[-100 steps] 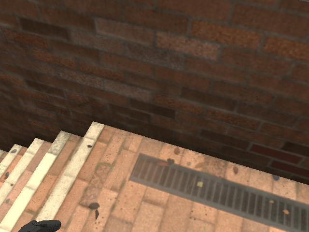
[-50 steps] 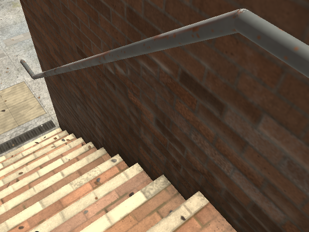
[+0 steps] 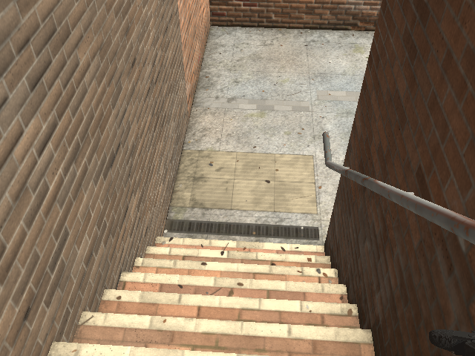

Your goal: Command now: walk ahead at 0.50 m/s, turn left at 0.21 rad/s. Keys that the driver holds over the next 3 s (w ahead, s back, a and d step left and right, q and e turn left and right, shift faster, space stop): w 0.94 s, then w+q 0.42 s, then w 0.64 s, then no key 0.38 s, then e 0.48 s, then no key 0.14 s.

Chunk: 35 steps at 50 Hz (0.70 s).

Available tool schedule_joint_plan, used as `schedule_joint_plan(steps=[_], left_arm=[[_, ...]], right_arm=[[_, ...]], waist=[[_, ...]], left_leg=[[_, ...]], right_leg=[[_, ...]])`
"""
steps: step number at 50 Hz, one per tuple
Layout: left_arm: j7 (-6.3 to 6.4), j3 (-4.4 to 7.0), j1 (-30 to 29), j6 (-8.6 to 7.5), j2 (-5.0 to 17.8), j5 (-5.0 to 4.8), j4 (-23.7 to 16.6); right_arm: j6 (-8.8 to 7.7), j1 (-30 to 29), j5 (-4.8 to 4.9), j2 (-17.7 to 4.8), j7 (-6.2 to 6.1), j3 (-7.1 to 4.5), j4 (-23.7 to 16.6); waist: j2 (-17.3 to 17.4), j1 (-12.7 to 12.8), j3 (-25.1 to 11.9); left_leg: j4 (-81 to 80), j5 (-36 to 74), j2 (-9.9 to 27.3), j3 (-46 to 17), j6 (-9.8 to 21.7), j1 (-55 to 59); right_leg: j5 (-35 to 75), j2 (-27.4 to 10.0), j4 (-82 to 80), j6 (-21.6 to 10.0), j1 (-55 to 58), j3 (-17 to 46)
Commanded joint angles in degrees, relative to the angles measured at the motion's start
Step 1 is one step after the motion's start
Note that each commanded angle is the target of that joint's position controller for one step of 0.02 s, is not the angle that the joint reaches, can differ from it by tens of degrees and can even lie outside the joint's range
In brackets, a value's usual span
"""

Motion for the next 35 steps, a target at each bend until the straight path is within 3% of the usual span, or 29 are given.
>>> schedule_joint_plan(steps=[1, 3, 4, 5, 6, 7, 9, 10, 12, 14, 15, 16, 17, 18, 19, 20, 21, 22, 23, 24, 25, 26, 27, 28, 29, 30, 31, 32, 35], left_arm=[[0.48, 1.50, 0.53, 1.36, 9.08, -0.37, -2.63], [2.03, 0.83, -3.04, 1.16, 10.73, -0.45, -4.09], [3.17, 0.96, 0.55, 0.45, 10.08, -1.18, -3.46], [3.36, 0.87, 2.22, -0.57, 10.22, -1.27, -3.27], [3.94, 0.59, 2.15, -1.02, 9.71, -1.97, -3.41], [5.17, 0.52, 2.40, -1.17, 9.43, -2.77, -3.11], [6.58, 0.71, 4.32, 0.07, 8.74, -3.50, -1.21], [6.65, 1.35, 6.57, 1.03, 9.08, -3.70, 0.15], [6.20, 2.01, 8.05, 2.29, 8.38, -3.48, 1.17], [6.44, 2.42, 9.18, 3.19, 6.19, -3.62, 2.25], [7.27, 2.39, 10.43, 4.43, 3.28, -3.54, 5.20], [7.48, 1.77, 9.76, 4.34, 2.11, -3.32, 5.88], [7.18, 2.25, 9.51, 3.34, 0.65, -3.71, 7.23], [5.82, 1.74, 11.89, 2.34, -2.71, -2.83, 6.32], [4.82, 2.20, 18.05, 0.72, -0.44, -4.65, 4.98], [4.99, 2.31, 16.63, -0.23, 0.48, -5.73, 4.41], [6.18, 1.73, 10.80, -0.45, -0.03, -6.83, 1.53], [7.59, 1.99, 2.58, 0.58, 2.32, -8.04, 0.55], [7.35, 1.91, -2.22, 0.90, 2.25, -7.13, 0.24], [6.61, 1.44, -1.78, 1.11, 0.97, -5.15, 0.57], [5.98, 1.96, 2.22, 1.99, 1.39, -3.27, 1.15], [5.41, 1.82, 3.17, 2.70, -0.89, -2.25, 1.85], [4.89, 1.30, 2.62, 3.19, -2.78, -2.03, 1.26], [4.47, 2.09, 4.19, 2.37, -0.77, -1.67, 2.85], [3.57, 3.06, 2.47, 1.80, 1.94, -2.81, 1.96], [3.08, 3.01, -0.97, 1.63, 1.47, -2.64, 1.42], [2.63, 2.75, -2.57, 2.05, 0.23, -1.78, 0.76], [2.05, 2.24, -4.54, 2.25, -1.72, -1.12, 0.39], [1.14, 1.65, -7.70, 1.81, -3.82, -0.96, -0.64]], right_arm=[[-1.71, -5.27, 1.62, -4.82, 0.40, -0.29, -6.59], [-0.84, -2.35, -2.36, -4.10, 2.22, -0.40, -5.17], [-0.68, -3.51, -1.45, -7.66, 3.38, -1.91, -4.46], [-0.78, -3.63, -2.17, -6.13, 3.88, -1.62, -3.80], [-1.22, -3.32, -2.86, -4.31, 4.32, -1.07, -3.28], [-1.10, -3.48, -3.78, -4.31, 4.79, -1.03, -3.71], [-1.23, -5.36, -4.93, 0.08, 6.18, 0.55, -4.24], [-1.13, -5.19, -3.89, 0.28, 6.37, 0.25, -3.67], [-1.00, -4.04, -1.91, -1.28, 6.31, -0.99, -2.02], [-1.42, -0.47, -1.10, -1.22, 5.42, -1.76, 1.03], [-1.60, 8.45, -2.21, -0.14, 4.87, -2.34, 5.07], [-1.83, 17.24, -2.94, -1.10, 4.73, -3.41, 8.10], [-2.43, 29.18, -4.61, -3.10, 4.54, -4.14, 12.06], [-3.16, 31.87, -5.41, -5.19, 5.31, -3.25, 13.57], [-2.95, 30.21, -2.53, -10.06, 5.73, -4.97, 14.43], [-2.62, 30.66, -0.63, -11.83, 6.26, -6.02, 16.53], [-2.82, 29.74, -0.16, -13.64, 6.02, -6.78, 20.13], [-3.53, 25.42, -1.02, -5.63, 5.74, -4.13, 19.66], [-4.88, 19.22, -3.08, -0.18, 5.45, -1.84, 18.71], [-5.55, 17.88, -4.92, 3.92, 4.68, -0.53, 19.42], [-5.36, 15.57, -6.98, 4.97, 3.10, 0.68, 18.52], [-5.01, 18.21, -7.92, 4.42, 2.12, 0.55, 19.85], [-4.78, 20.12, -7.44, 3.31, 1.54, 0.46, 20.75], [-5.55, 19.76, -7.07, -0.59, 1.09, -0.43, 21.01], [-6.32, 20.20, -5.92, -0.43, 0.50, -0.36, 20.96], [-6.70, 22.71, -5.05, -0.37, 0.10, -0.41, 22.13], [-6.25, 24.07, -3.82, 1.27, -0.92, 0.13, 23.26], [-6.09, 26.56, -3.66, 2.21, -1.26, 0.51, 24.03], [-5.80, 27.76, -3.09, 1.90, -2.00, 0.57, 24.43]], waist=[[-4.61, -3.12, 9.04], [-4.04, -5.50, 4.44], [-2.03, -4.12, 4.94], [-2.82, -2.84, 4.20], [-6.03, -3.18, 4.77], [-4.73, -3.06, 6.15], [-6.96, -1.82, 3.22], [-8.71, -0.88, 3.01], [-8.53, 0.39, 3.92], [-8.29, 0.08, 4.61], [-9.54, -3.27, 2.05], [-8.44, -8.64, 0.86], [-1.60, -14.82, -2.87], [8.52, -12.48, -4.53], [19.07, -6.80, -6.76], [17.78, -5.52, -6.17], [16.65, -3.76, -4.16], [6.48, -4.53, 2.64], [-0.52, -2.91, 10.51], [1.90, -2.36, 9.81], [4.69, 0.23, 9.65], [6.79, -0.26, 7.14], [6.86, -0.50, 7.10], [6.73, 0.67, 5.17], [5.94, 0.69, 5.01], [5.84, -1.31, 5.31], [3.60, -1.52, 7.60], [2.65, -2.97, 7.56], [0.85, -4.86, 8.44]], left_leg=[[-0.69, 5.11, 8.20, -5.92, -0.31, -23.83], [0.35, 17.43, 7.95, 0.52, -0.47, -11.98], [-3.78, 27.92, 9.44, -4.37, 0.35, -16.63], [-5.49, 32.80, 8.57, -2.65, 0.44, -17.27], [-6.85, 35.71, 8.62, -0.57, 0.22, -16.01], [-16.39, 44.20, 8.30, 2.26, 0.06, -10.58], [-28.72, 54.76, 8.24, 11.15, -2.02, 5.16], [-31.32, 51.58, 8.87, 12.15, -2.81, 8.02], [-39.83, 47.94, 12.23, 10.78, -2.24, 5.89], [-50.47, 54.53, 15.75, 11.21, -2.06, 7.62], [-53.58, 60.74, 16.87, 11.37, -0.90, 16.77], [-54.81, 53.86, 15.88, 12.45, -0.13, 24.79], [-50.31, 60.14, 21.55, 4.58, 4.41, 38.65], [-32.75, 68.49, 22.95, 4.72, 0.96, 46.87], [-32.77, 60.27, 26.28, -4.40, 2.39, 43.89], [-39.09, 36.82, 30.93, -13.73, 7.95, 39.15], [-49.83, -0.57, 34.93, -28.53, 11.77, 33.71], [-56.30, -14.62, 34.50, -31.97, 9.81, 26.16], [-51.36, -9.25, 31.72, -27.27, 6.81, 16.27], [-47.36, -3.28, 29.02, -23.31, 3.59, 13.10], [-46.59, 5.81, 26.10, -13.93, 3.56, 5.69], [-47.16, 9.61, 24.48, -12.48, 4.86, 3.08], [-47.04, 11.65, 23.76, -12.07, 5.84, 3.09], [-48.14, 17.16, 22.58, -11.67, 7.24, -0.55], [-45.29, 15.99, 21.15, -8.23, 6.07, 3.18], [-43.68, 16.08, 21.92, -8.99, 5.98, 6.49], [-39.81, 14.37, 19.82, -4.68, 5.70, 3.85], [-39.02, 13.83, 19.48, -3.95, 5.45, 2.82], [-33.29, 13.01, 17.97, -2.42, 5.57, 0.52]], right_leg=[[14.34, -21.91, -20.39, -18.80, 6.51, 36.95], [16.74, -19.03, -16.67, -15.94, -3.30, 29.43], [1.30, -15.69, -10.60, -13.07, -1.25, 25.41], [-0.84, -14.42, -9.86, -11.66, -0.44, 23.22], [-1.97, -13.35, -9.53, -11.73, -2.92, 23.04], [-4.71, -8.93, -8.14, -10.23, -10.37, 16.19], [-6.68, -6.32, -6.33, -7.84, -16.97, 9.68], [-6.91, -6.82, -4.12, -7.34, -15.74, 9.41], [-7.25, -8.42, 1.39, -6.57, -8.32, 10.21], [-5.43, -9.03, 9.98, -4.71, -4.16, 10.05], [0.24, -8.76, 18.04, -4.56, -6.56, 9.50], [4.77, -6.26, 26.82, -3.84, -8.50, 6.80], [-9.40, 0.45, 52.81, -0.59, -19.53, 4.57], [-22.56, 2.80, 70.15, 0.83, -34.41, 7.11], [-13.40, 0.81, 73.07, -0.33, -40.21, 10.51], [-7.79, -0.03, 75.91, -0.74, -45.61, 9.35], [-2.90, -3.64, 74.07, -2.54, -52.41, 8.07], [1.63, -5.85, 68.88, -3.61, -54.62, 8.06], [16.49, -6.82, 52.93, -4.13, -54.85, 14.01], [20.86, -7.35, 48.04, -4.36, -52.09, 14.91], [29.19, -6.37, 35.41, -1.79, -44.88, 13.66], [31.49, -6.46, 31.60, -0.29, -38.99, 10.93], [32.44, -6.75, 28.35, 0.78, -37.50, 9.92], [37.51, -6.88, 27.20, 0.14, -30.65, 10.14], [46.75, -6.83, 18.60, -0.42, -31.91, 12.57], [50.08, -6.63, 15.93, -0.98, -34.03, 12.42], [58.40, -5.84, 7.36, -0.87, -31.84, 11.54], [62.01, -4.90, 5.19, -1.08, -28.56, 9.95], [65.02, -3.24, -1.03, -0.41, -21.05, 7.21]])
Next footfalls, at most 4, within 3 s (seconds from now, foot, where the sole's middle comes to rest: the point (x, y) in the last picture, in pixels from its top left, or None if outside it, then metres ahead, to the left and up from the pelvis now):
0.34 left None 0.20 0.18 -0.93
0.94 right None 0.43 -0.04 -1.13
1.36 left None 0.67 0.17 -1.33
1.76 right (262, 344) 0.93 0.00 -1.53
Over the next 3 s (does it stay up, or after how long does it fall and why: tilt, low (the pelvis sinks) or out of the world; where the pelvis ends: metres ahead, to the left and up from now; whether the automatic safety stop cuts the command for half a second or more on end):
stays up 1.15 0.13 -0.99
